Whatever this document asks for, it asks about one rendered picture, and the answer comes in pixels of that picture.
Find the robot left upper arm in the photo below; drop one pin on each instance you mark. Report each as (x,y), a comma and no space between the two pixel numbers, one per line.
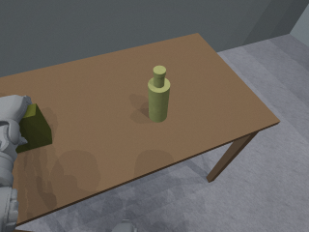
(8,209)

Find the table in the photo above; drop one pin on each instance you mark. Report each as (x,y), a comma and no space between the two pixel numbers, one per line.
(102,134)

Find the left robot hand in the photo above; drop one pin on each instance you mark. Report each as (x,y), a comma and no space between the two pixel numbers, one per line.
(14,107)

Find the left robot forearm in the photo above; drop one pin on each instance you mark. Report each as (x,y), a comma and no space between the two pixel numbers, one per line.
(9,138)

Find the sponge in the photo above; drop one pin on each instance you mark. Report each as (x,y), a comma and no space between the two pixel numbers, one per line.
(34,128)

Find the left robot thigh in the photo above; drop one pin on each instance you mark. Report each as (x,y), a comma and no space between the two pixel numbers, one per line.
(124,227)

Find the robot left shin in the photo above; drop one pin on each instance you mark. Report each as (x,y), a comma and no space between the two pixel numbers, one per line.
(126,221)

